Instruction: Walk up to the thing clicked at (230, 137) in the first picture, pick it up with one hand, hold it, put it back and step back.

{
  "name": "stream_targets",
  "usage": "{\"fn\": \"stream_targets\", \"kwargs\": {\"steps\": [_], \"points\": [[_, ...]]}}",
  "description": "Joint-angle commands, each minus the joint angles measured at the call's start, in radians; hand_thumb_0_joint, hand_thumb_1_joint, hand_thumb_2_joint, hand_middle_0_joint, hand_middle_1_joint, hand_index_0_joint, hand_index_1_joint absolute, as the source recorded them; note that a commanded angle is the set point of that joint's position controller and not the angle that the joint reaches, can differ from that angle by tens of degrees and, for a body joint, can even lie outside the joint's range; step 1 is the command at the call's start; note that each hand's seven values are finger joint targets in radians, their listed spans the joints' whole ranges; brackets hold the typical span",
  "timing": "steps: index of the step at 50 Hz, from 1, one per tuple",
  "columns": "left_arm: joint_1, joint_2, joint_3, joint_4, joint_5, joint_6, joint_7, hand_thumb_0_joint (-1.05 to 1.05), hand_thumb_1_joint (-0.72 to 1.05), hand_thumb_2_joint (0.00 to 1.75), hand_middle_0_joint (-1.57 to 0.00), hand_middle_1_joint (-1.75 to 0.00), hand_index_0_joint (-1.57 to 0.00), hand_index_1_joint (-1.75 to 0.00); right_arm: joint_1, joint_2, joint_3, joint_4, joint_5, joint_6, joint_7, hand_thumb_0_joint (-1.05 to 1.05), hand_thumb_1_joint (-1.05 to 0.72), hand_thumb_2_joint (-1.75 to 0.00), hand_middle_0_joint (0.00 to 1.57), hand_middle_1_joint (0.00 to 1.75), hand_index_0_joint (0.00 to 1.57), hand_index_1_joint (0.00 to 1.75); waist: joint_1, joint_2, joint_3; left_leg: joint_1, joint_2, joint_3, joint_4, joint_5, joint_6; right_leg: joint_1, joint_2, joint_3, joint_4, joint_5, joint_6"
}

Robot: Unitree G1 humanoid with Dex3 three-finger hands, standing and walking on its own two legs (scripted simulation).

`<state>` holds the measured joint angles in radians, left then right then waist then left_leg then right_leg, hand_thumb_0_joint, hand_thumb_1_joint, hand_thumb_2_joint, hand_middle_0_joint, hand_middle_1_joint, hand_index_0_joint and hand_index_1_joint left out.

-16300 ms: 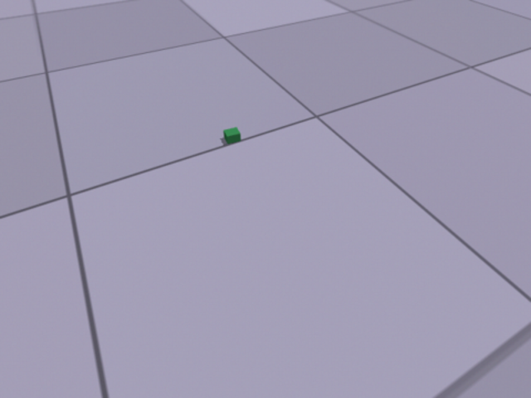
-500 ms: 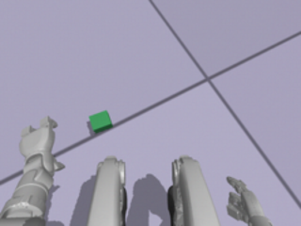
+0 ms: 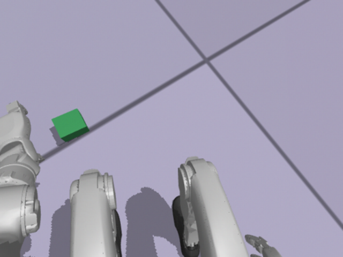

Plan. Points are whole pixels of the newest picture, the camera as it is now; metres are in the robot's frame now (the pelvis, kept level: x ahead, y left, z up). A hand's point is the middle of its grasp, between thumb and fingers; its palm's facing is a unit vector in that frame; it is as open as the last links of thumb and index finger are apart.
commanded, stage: rise first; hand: left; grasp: from above
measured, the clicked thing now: (71, 125) +0.51 +0.25 -0.36
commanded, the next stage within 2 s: none
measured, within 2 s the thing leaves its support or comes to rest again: neither
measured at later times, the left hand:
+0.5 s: hand (39, 132) +0.45 +0.30 -0.22, palm faces -0.35 -0.22 -0.91, open 13.2 cm
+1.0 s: hand (44, 129) +0.47 +0.30 -0.24, palm faces -0.35 -0.23 -0.91, open 12.9 cm
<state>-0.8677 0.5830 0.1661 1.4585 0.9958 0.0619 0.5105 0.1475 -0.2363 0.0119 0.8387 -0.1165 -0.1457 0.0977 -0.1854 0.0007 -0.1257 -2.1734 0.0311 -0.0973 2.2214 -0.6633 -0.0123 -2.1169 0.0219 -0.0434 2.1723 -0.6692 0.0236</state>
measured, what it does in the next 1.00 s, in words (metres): lowers itself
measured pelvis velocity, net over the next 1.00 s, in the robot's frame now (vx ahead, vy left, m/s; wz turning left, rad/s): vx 0.01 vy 0.00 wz -0.06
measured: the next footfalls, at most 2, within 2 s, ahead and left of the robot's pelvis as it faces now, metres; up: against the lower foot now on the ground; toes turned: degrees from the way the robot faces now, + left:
none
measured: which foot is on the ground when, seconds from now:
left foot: down 0.00-1.00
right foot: down 0.00-1.00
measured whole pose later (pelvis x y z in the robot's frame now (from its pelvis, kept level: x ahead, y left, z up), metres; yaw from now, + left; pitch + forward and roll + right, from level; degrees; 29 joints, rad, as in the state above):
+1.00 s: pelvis +0.01 +0.00 -0.06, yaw -3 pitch +33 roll -8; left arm -1.01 0.72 0.22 1.57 1.04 0.03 0.51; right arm 0.14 -0.29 0.08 0.80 -0.15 -0.16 0.23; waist -0.25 -0.02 0.00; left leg -2.32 0.03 -0.16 2.44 -0.70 -0.02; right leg -2.26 0.04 -0.08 2.35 -0.68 0.03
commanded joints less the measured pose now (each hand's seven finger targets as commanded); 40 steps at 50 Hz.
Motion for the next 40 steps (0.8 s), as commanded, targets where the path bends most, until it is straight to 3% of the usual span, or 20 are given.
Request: {"fn": "stream_targets", "kwargs": {"steps": [1,3,6,8,12,14,15,17,23,40], "points": [[-0.318,0.242,0.015,-0.077,0.012,0.011,0.043,0.0,-0.45,0.92,-0.2,-0.9,-0.19,-0.91,0.178,-0.219,-0.052,-0.015,-0.009,-0.028,0.01,0.0,-0.89,-0.9,0.2,0.3,0.2,0.3,-0.009,0.25,-0.614,0.504,-0.011,0.054,-0.227,0.107,0.028,0.223,0.009,-0.076,-0.206,0.144,-0.067],[-0.325,0.269,0.019,-0.076,0.025,0.009,0.039,0.0,-0.45,0.92,-0.19,-0.91,-0.19,-0.92,0.188,-0.226,-0.051,-0.009,-0.013,-0.03,0.021,0.0,-0.89,-0.9,0.2,0.3,0.2,0.3,-0.005,0.258,-0.631,0.501,-0.011,0.056,-0.207,0.144,0.027,0.236,0.011,-0.079,-0.185,0.178,-0.068],[-0.319,0.251,0.009,-0.048,0.035,0.007,0.029,0.0,-0.44,0.91,-0.2,-0.91,-0.2,-0.91,0.188,-0.232,-0.048,-0.013,-0.014,-0.03,0.036,0.0,-0.89,-0.9,0.2,0.3,0.2,0.3,-0.01,0.26,-0.598,0.477,-0.013,0.052,-0.192,0.129,0.028,0.203,0.012,-0.082,-0.165,0.161,-0.069],[-0.354,0.284,0.022,-0.065,0.04,-0.001,0.029,0.0,-0.44,0.9,-0.2,-0.91,-0.2,-0.91,0.195,-0.238,-0.047,-0.011,-0.013,-0.031,0.043,0.0,-0.89,-0.9,0.2,0.3,0.2,0.3,-0.013,0.274,-0.623,0.475,-0.012,0.052,-0.176,0.145,0.027,0.203,0.016,-0.086,-0.143,0.179,-0.07],[-0.378,0.28,0.021,-0.044,0.045,-0.013,0.027,0.0,-0.4,0.87,-0.21,-0.91,-0.22,-0.91,0.205,-0.237,-0.039,-0.017,-0.021,-0.033,0.06,0.0,-0.89,-0.9,0.2,0.3,0.2,0.3,-0.034,0.238,-0.6,0.4,-0.015,0.069,-0.128,0.136,0.04,0.228,0.019,-0.082,-0.141,0.179,-0.061],[-0.396,0.333,0.041,-0.056,0.048,-0.026,0.026,0.0,-0.39,0.85,-0.22,-0.91,-0.23,-0.9,0.211,-0.244,-0.04,-0.013,-0.024,-0.034,0.066,0.0,-0.89,-0.9,0.2,0.3,0.2,0.3,-0.032,0.217,-0.619,0.373,-0.017,0.072,-0.11,0.138,0.044,0.244,0.024,-0.085,-0.136,0.18,-0.058],[-0.368,0.313,0.038,-0.013,0.049,-0.024,0.027,0.0,-0.4,0.86,-0.21,-0.92,-0.22,-0.91,0.203,-0.241,-0.035,-0.013,-0.023,-0.032,0.067,0.0,-0.89,-0.9,0.2,0.3,0.2,0.3,-0.026,0.211,-0.605,0.359,-0.018,0.077,-0.104,0.12,0.044,0.243,0.025,-0.081,-0.137,0.163,-0.057],[-0.402,0.341,0.045,-0.04,0.053,-0.035,0.029,0.0,-0.39,0.85,-0.21,-0.93,-0.22,-0.92,0.203,-0.24,-0.031,-0.017,-0.029,-0.033,0.073,0.0,-0.89,-0.9,0.2,0.3,0.2,0.3,-0.031,0.234,-0.609,0.342,-0.02,0.08,-0.096,0.105,0.044,0.255,0.027,-0.081,-0.129,0.149,-0.057],[-0.413,0.341,0.049,-0.013,0.054,-0.033,0.044,0.0,-0.38,0.84,-0.22,-0.91,-0.23,-0.9,0.204,-0.255,-0.024,-0.01,-0.033,-0.033,0.082,0.0,-0.89,-0.9,0.2,0.3,0.2,0.3,-0.041,0.236,-0.594,0.341,-0.013,0.066,-0.067,0.111,0.043,0.208,0.035,-0.099,-0.105,0.158,-0.058],[-0.415,0.365,0.054,-0.019,0.056,-0.022,0.042,0.0,-0.32,0.78,-0.26,-0.89,-0.27,-0.87,0.218,-0.275,-0.004,-0.025,-0.031,-0.022,0.111,0.0,-0.89,-0.9,0.2,0.3,0.2,0.3,-0.063,0.278,-0.579,0.345,-0.007,0.047,-0.027,0.173,0.04,0.215,0.042,-0.119,-0.059,0.233,-0.057]]}}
